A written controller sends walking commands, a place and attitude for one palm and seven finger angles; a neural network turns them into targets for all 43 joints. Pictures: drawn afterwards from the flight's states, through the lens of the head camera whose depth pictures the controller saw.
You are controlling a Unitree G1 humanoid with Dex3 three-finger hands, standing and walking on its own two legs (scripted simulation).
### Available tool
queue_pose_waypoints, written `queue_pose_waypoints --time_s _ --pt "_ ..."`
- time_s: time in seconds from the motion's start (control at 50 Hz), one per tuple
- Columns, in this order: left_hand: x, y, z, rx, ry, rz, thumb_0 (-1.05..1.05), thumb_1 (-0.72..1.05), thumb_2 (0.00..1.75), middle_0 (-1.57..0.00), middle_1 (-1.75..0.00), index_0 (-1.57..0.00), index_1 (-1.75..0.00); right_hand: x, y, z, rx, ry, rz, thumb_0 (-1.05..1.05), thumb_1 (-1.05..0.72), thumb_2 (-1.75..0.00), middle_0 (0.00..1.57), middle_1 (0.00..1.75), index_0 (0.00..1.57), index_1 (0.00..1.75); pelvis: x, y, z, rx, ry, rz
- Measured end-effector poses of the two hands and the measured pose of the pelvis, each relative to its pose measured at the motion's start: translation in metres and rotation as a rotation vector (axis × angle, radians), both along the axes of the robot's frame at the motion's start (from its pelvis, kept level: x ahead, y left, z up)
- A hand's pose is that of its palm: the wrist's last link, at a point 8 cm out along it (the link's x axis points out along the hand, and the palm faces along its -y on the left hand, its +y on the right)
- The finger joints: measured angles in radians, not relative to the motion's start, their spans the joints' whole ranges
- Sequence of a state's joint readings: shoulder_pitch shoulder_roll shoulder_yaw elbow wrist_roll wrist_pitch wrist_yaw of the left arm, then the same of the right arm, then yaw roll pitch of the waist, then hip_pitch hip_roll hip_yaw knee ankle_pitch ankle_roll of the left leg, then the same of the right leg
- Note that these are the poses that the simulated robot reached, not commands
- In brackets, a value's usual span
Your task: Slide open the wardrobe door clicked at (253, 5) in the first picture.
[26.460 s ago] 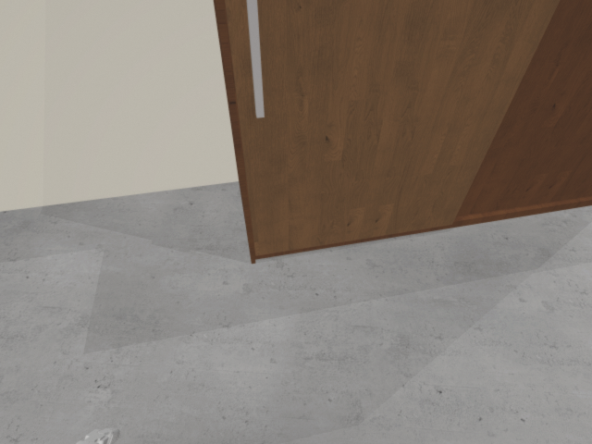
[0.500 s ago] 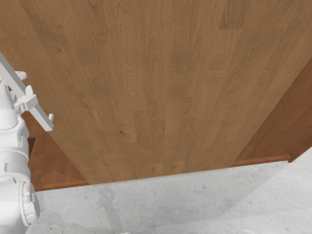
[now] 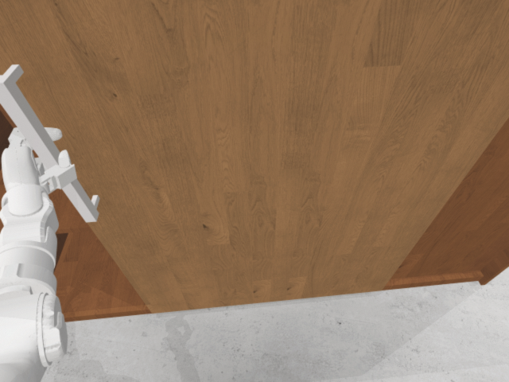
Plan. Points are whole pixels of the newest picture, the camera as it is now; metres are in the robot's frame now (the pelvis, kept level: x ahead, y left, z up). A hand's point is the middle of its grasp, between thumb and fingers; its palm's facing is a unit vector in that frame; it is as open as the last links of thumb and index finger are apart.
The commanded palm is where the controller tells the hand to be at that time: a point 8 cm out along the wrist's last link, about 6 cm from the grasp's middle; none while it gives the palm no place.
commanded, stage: stop walking and hold the door there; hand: left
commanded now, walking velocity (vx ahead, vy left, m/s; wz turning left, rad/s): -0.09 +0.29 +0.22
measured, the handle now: (59, 156) +0.45 +0.36 +0.11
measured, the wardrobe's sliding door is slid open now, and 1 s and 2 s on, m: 0.43 0.43 0.43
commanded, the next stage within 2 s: loosen the grip on the handle in 1.14 s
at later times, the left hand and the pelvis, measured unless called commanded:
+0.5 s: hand (64, 174) +0.40 +0.33 +0.12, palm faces +0.35 -0.90 -0.26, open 6.0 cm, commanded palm +0.36 +0.36 +0.11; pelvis -0.04 +0.07 +0.00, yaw +2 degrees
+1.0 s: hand (63, 173) +0.40 +0.33 +0.12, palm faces +0.35 -0.91 -0.24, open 5.8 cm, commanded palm +0.37 +0.36 +0.11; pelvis -0.04 +0.07 -0.01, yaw +1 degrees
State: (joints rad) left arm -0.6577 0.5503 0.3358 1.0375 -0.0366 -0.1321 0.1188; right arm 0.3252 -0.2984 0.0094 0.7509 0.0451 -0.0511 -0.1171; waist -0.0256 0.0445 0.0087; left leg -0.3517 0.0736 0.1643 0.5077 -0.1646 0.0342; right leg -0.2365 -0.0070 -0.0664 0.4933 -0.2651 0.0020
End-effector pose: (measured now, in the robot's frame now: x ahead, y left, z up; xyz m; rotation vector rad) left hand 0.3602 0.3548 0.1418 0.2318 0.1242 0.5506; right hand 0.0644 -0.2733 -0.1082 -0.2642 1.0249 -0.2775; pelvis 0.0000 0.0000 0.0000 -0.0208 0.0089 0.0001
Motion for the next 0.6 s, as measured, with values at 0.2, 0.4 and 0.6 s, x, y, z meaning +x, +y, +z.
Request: queue_pose_waypoints --time_s 0.2,0.4,0.6 --pt "0.002 0.009 -0.003 0.040 -0.023 -0.084 -0.06 0.64 0.84 -0.33 -1.28 -0.31 -1.38 0.041 0.014 -0.006 -0.024 -0.030 0.027 0.00 -0.90 -0.90 0.20 0.30 0.20 0.30 0.006 0.033 -0.007 0.029 -0.007 0.048" --pt "0.002 0.017 -0.010 0.063 -0.059 -0.192 -0.11 0.67 0.79 -0.34 -1.34 -0.33 -1.38 0.054 0.101 -0.003 0.071 -0.104 0.116 0.00 -0.90 -0.90 0.20 0.30 0.20 0.30 -0.026 0.072 -0.004 0.019 -0.001 0.046" --pt "0.002 0.014 -0.008 0.047 -0.033 -0.184 -0.09 0.72 0.77 -0.29 -1.33 -0.28 -1.38 0.004 0.130 -0.023 0.161 -0.019 0.150 0.00 -0.90 -0.90 0.21 0.30 0.21 0.30 -0.052 0.066 -0.009 0.031 0.040 0.024"
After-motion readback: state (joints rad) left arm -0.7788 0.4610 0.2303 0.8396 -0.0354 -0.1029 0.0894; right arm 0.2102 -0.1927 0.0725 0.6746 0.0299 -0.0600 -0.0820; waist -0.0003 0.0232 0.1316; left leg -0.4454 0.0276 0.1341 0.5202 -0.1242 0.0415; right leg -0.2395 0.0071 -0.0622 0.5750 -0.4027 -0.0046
